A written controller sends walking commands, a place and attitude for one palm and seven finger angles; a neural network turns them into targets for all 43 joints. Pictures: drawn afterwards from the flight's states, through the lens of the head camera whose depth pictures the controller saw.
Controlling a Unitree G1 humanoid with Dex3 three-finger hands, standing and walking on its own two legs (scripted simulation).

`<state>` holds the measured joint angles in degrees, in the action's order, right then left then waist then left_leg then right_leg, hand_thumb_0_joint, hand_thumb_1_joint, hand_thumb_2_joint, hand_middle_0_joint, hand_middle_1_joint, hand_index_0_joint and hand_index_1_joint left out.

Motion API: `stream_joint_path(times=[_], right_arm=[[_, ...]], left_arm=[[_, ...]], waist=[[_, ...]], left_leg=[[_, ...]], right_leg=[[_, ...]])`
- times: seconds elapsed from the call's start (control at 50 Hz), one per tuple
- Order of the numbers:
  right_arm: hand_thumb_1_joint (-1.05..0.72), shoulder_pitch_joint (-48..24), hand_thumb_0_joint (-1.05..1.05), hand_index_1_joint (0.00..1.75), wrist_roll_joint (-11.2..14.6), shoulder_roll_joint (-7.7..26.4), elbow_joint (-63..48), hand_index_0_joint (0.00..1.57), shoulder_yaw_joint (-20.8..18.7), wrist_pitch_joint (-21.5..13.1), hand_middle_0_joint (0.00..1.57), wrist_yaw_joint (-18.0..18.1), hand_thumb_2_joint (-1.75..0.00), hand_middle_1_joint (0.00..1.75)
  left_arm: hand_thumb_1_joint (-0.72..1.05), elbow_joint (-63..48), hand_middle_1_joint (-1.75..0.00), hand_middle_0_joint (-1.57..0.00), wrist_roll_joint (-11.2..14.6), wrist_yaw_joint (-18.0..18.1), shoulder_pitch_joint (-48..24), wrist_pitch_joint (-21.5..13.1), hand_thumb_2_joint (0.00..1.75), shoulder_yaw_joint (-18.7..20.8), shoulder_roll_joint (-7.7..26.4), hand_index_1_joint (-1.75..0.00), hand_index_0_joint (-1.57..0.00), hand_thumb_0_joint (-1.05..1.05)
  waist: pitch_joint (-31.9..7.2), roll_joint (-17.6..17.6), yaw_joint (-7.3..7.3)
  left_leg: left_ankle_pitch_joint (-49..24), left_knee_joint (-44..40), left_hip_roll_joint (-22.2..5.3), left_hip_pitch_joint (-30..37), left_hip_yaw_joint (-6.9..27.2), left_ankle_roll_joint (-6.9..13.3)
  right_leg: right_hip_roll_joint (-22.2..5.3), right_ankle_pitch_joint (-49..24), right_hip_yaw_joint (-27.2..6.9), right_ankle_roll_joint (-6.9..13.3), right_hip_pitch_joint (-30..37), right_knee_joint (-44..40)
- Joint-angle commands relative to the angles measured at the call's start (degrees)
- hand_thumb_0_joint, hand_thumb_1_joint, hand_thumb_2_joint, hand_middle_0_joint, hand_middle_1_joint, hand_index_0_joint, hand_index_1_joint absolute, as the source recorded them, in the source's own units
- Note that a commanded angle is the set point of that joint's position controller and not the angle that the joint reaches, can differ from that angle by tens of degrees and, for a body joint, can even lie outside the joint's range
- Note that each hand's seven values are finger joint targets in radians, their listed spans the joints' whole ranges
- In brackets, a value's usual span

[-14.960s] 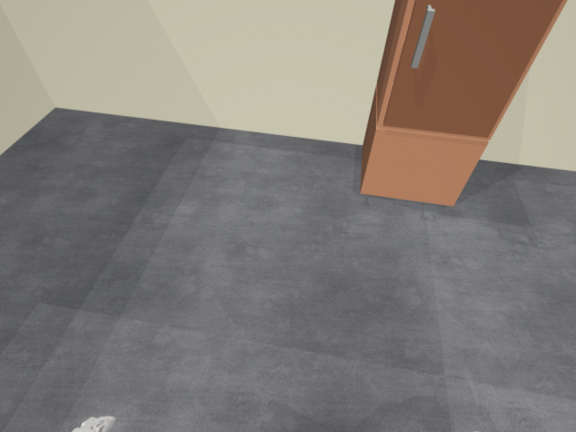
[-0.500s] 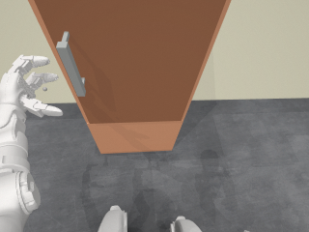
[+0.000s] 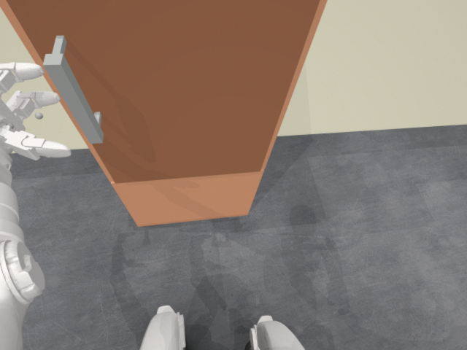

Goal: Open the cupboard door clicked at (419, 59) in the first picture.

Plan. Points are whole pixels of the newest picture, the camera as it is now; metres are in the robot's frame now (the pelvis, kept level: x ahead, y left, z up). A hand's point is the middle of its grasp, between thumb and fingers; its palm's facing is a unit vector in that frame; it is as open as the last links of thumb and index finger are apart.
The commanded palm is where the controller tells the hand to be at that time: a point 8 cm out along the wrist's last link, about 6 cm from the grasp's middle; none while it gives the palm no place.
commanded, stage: move the hooked fingers beside the handle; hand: left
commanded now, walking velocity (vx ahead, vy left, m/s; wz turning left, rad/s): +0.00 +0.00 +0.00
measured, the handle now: (80, 95) +0.52 +0.24 +0.09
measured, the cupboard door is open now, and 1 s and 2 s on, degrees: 0 0 0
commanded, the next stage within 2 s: slide the fingers in behind the handle in 0.58 s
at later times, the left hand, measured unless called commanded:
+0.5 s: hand (39, 120) +0.46 +0.28 +0.10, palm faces +0.10 -0.99 +0.00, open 13.9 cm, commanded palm +0.43 +0.33 +0.09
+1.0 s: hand (55, 118) +0.46 +0.26 +0.09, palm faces +0.08 -1.00 +0.01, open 14.0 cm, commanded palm +0.44 +0.30 +0.09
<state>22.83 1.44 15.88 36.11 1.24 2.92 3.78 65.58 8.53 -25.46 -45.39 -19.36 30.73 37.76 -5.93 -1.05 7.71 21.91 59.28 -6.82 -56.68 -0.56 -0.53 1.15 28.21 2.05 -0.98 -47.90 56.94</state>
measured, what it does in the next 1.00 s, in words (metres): stands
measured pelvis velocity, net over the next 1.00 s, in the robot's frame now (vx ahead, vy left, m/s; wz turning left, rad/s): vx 0.00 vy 0.00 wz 0.02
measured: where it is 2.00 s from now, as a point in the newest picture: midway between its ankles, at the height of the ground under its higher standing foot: outside the picture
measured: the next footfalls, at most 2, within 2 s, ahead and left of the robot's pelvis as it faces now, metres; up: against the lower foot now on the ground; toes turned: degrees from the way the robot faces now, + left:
none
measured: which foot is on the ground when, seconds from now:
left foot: down 0.00-1.00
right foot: down 0.00-1.00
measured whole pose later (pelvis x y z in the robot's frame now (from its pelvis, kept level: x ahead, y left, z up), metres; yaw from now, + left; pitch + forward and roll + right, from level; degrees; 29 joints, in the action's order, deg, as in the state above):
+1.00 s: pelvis +0.00 +0.00 +0.00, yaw +1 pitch +18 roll -4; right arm 21.0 1.3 15.4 36.4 1.3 2.8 3.6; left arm 64.4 8.2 -21.6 -45.6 -20.3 26.8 33.4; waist -6.1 -1.0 7.5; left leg 21.7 59.3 -6.2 -56.2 0.3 -0.7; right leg 0.8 28.4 2.8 -0.8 -47.0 57.1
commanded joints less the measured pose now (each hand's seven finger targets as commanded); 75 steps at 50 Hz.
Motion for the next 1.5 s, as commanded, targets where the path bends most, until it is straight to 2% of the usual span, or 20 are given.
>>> stream_joint_path(times=[0.0,0.1,0.18,0.22,0.3,0.46,0.56,0.66,0.74,0.76,0.82,0.9,1.1,1.2,1.24,1.28,1.3,1.36,1.46,1.48], right_arm=[[-0.90,6.30,0.00,0.30,-0.30,10.70,-4.23,0.20,-3.88,-0.94,0.20,0.64,-0.90,0.30],[-0.90,5.92,0.00,0.30,-0.27,10.48,-3.43,0.20,-3.96,-0.93,0.20,0.74,-0.90,0.30],[-0.90,5.60,0.00,0.30,-0.35,10.22,-3.33,0.20,-4.08,-1.12,0.20,0.64,-0.90,0.30],[-0.90,5.43,0.00,0.30,-0.44,10.05,-3.71,0.20,-4.03,-1.18,0.20,0.50,-0.90,0.30],[-0.90,4.69,0.00,0.30,-0.34,10.33,-4.17,0.20,-3.60,-0.92,0.20,0.58,-0.90,0.30],[-0.90,4.58,0.00,0.30,-0.46,10.46,-3.81,0.20,-3.47,-1.27,0.20,0.72,-0.90,0.30],[-0.90,4.61,0.00,0.30,-0.22,10.36,-4.01,0.20,-3.45,-0.99,0.20,0.83,-0.90,0.30],[-0.90,4.94,0.00,0.30,-0.21,10.47,-3.78,0.20,-3.61,-1.00,0.20,0.88,-0.90,0.30],[-0.90,4.83,0.00,0.30,-0.22,10.13,-3.49,0.20,-3.73,-1.20,0.20,0.63,-0.90,0.30],[-0.90,5.08,0.00,0.30,-0.24,10.37,-3.16,0.20,-3.75,-1.10,0.20,0.79,-0.90,0.30],[-0.90,5.23,0.00,0.30,-0.33,10.14,-3.20,0.20,-3.54,-1.24,0.20,0.79,-0.90,0.30],[-0.90,5.01,0.00,0.30,-0.47,9.95,-3.08,0.20,-3.71,-1.43,0.20,0.60,-0.90,0.30],[-0.90,5.01,0.00,0.30,-0.59,9.47,-3.93,0.20,-3.86,-1.11,0.20,-0.13,-0.90,0.30],[-0.90,4.88,0.00,0.30,-0.46,9.47,-3.90,0.20,-3.86,-0.82,0.20,-0.19,-0.90,0.30],[-0.90,4.83,0.00,0.30,-0.60,9.26,-3.74,0.20,-4.00,-1.06,0.20,-0.21,-0.90,0.30],[-0.90,4.73,0.00,0.30,-0.63,9.29,-3.36,0.20,-3.91,-1.05,0.20,-0.21,-0.90,0.30],[-0.90,4.53,0.00,0.30,-0.59,9.00,-3.29,0.20,-3.82,-1.08,0.20,-0.32,-0.90,0.30],[-0.90,4.74,0.00,0.30,-0.68,9.20,-2.92,0.20,-3.90,-1.11,0.20,-0.25,-0.90,0.30],[-0.90,4.70,0.00,0.30,-0.97,8.77,-2.93,0.20,-4.04,-1.33,0.20,-0.69,-0.90,0.30],[-0.90,4.82,0.00,0.30,-0.96,8.75,-3.00,0.20,-4.10,-1.25,0.20,-0.82,-0.90,0.30]], left_arm=[[-0.50,-13.46,-1.20,-0.30,1.65,0.55,-20.15,-4.08,0.30,2.91,19.69,-1.20,-0.30,0.00],[-0.50,-14.09,-1.20,-0.30,1.63,0.55,-22.42,-5.16,0.30,0.26,16.56,-1.20,-0.30,0.00],[-0.50,-15.54,-1.20,-0.30,2.27,0.30,-21.41,-5.13,0.30,-1.80,13.26,-1.20,-0.30,0.00],[-0.50,-15.30,-1.20,-0.30,2.98,0.49,-19.82,-4.75,0.30,-2.48,11.25,-1.20,-0.30,0.00],[-0.50,-12.19,-1.20,-0.30,1.82,1.70,-21.30,-3.33,0.30,-2.32,12.85,-1.20,-0.30,0.00],[-0.50,-13.32,-1.20,-0.30,1.27,2.56,-23.33,-6.12,0.30,0.43,16.76,-1.20,-0.30,0.00],[-0.50,-11.56,-1.20,-0.30,1.54,1.00,-21.59,-4.52,0.30,-1.79,14.40,-1.20,-0.30,0.00],[-0.50,-12.31,-1.20,-0.30,2.30,0.81,-21.76,-4.73,0.30,0.16,16.25,-1.20,-0.30,0.00],[-0.50,-13.36,-1.20,-0.30,2.64,1.13,-21.41,-5.11,0.30,-2.44,12.39,-1.20,-0.30,0.00],[-0.50,-13.35,-1.20,-0.30,2.55,1.54,-22.23,-5.07,0.30,-1.16,14.17,-1.20,-0.30,0.00],[-0.50,-12.75,-1.20,-0.30,2.16,2.31,-23.53,-4.45,0.30,-2.19,13.18,-1.20,-0.30,0.00],[-0.50,-15.02,-1.20,-0.30,1.08,3.89,-25.16,-5.01,0.30,-3.23,12.28,-1.20,-0.30,0.00],[-0.50,-15.75,-1.20,-0.30,1.09,5.83,-20.05,-4.94,0.30,-2.22,10.90,-1.20,-0.30,0.00],[-0.50,-14.75,-1.20,-0.30,1.00,6.41,-21.58,-4.38,0.30,-4.19,8.72,-1.20,-0.30,0.00],[-0.50,-16.68,-1.20,-0.30,1.17,6.77,-22.15,-5.41,0.30,-4.18,7.95,-1.20,-0.30,0.00],[-0.50,-15.83,-1.20,-0.30,1.07,7.01,-22.74,-5.65,0.30,-4.29,8.09,-1.20,-0.30,0.00],[-0.50,-14.94,-1.20,-0.30,1.09,7.02,-23.14,-5.45,0.30,-5.98,5.99,-1.20,-0.30,0.00],[-0.50,-14.39,-1.20,-0.30,0.88,7.64,-23.21,-5.44,0.30,-5.27,6.75,-1.20,-0.30,0.00],[-0.50,-17.21,-1.20,-0.30,0.53,8.86,-24.17,-5.99,0.30,-5.88,5.24,-1.20,-0.30,0.00],[-0.50,-16.73,-1.20,-0.30,0.64,9.02,-23.01,-5.84,0.30,-5.59,4.98,-1.20,-0.30,0.00]], waist=[[-24.98,-8.23,-1.72],[-23.41,-9.43,-0.31],[-25.36,-11.24,-0.94],[-24.49,-9.42,-0.97],[-20.43,-6.81,-0.51],[-25.49,-8.56,-0.97],[-23.48,-7.62,-0.54],[-24.17,-7.03,-0.72],[-24.14,-7.54,-0.51],[-23.49,-6.34,-0.51],[-21.80,-6.41,0.00],[-23.62,-9.37,-0.04],[-25.75,-7.52,-1.44],[-21.94,-4.82,-0.10],[-24.57,-6.47,-0.49],[-23.20,-6.68,-0.27],[-21.91,-6.67,0.31],[-22.50,-5.52,0.33],[-26.05,-8.86,-0.49],[-25.99,-7.17,-0.69]], left_leg=[[-15.72,-5.52,4.04,27.46,1.50,2.37],[-15.31,-5.76,3.75,30.07,2.30,2.12],[-17.22,-6.15,3.66,33.77,2.93,1.74],[-17.40,-6.31,3.88,33.44,2.92,2.03],[-12.47,-6.96,3.97,28.65,2.70,2.14],[-14.55,-5.54,3.94,29.91,2.61,1.97],[-13.94,-5.77,3.94,28.90,2.38,2.12],[-14.27,-5.35,3.99,27.84,2.15,2.35],[-12.97,-5.68,4.07,28.83,2.31,2.27],[-12.74,-5.76,3.93,27.88,2.50,2.38],[-11.22,-5.87,4.17,26.37,2.35,2.57],[-11.09,-6.14,3.95,29.23,2.71,2.11],[-15.47,-6.04,4.12,29.59,1.83,2.04],[-12.49,-6.53,4.20,27.08,1.83,2.27],[-14.38,-6.08,4.19,29.24,1.92,2.15],[-13.26,-6.13,4.16,28.55,2.10,2.05],[-12.43,-6.23,4.25,28.30,2.10,2.08],[-12.73,-6.01,4.17,28.25,2.28,2.16],[-16.03,-5.67,4.23,31.52,2.60,1.79],[-15.93,-5.70,4.22,31.03,2.51,1.84]], right_leg=[[2.88,-18.10,0.43,1.35,2.94,-8.08],[2.99,-16.33,0.81,1.58,-0.09,-8.47],[2.90,-16.43,1.31,1.89,-0.99,-8.37],[2.94,-16.64,1.45,2.00,-0.40,-8.66],[2.50,-13.82,1.32,1.59,-0.62,-9.02],[2.56,-15.72,0.52,1.67,1.17,-8.00],[2.61,-15.60,0.70,1.52,0.42,-8.39],[2.62,-16.58,0.37,1.44,1.68,-8.27],[2.67,-14.91,0.58,1.50,0.54,-8.64],[2.61,-14.85,0.52,1.49,1.00,-8.62],[2.60,-13.78,0.43,1.53,0.81,-8.87],[2.41,-12.47,0.56,1.60,-0.85,-8.73],[2.61,-17.68,0.65,1.48,3.16,-8.36],[2.51,-16.05,0.55,1.24,2.55,-9.11],[2.48,-17.27,0.56,1.42,2.50,-8.59],[2.42,-15.98,0.50,1.46,1.76,-8.71],[2.43,-15.28,0.61,1.43,1.15,-8.95],[2.30,-15.56,0.48,1.41,1.15,-8.85],[2.31,-17.38,0.83,1.70,1.29,-7.89],[2.43,-17.65,0.86,1.59,2.07,-8.04]])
